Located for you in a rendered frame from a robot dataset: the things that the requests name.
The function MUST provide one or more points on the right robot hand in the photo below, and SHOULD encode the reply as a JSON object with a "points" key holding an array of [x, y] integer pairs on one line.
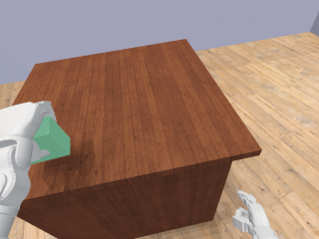
{"points": [[245, 220]]}

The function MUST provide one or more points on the robot left forearm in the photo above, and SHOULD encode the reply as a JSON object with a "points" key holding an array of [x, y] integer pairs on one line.
{"points": [[15, 162]]}

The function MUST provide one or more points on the left robot hand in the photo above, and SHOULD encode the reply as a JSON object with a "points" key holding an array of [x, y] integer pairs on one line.
{"points": [[24, 120]]}

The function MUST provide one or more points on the table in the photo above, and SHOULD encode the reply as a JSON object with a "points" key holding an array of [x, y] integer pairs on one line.
{"points": [[152, 140]]}

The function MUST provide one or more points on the sponge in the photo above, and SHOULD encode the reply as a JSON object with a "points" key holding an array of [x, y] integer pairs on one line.
{"points": [[50, 136]]}

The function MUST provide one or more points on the robot right forearm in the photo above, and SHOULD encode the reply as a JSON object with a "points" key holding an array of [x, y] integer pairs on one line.
{"points": [[263, 232]]}

